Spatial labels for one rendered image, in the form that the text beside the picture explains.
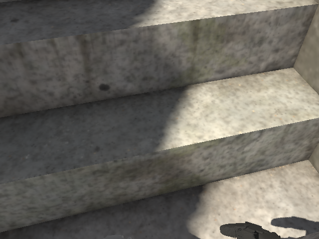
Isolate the robot right hand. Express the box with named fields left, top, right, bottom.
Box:
left=220, top=222, right=281, bottom=239

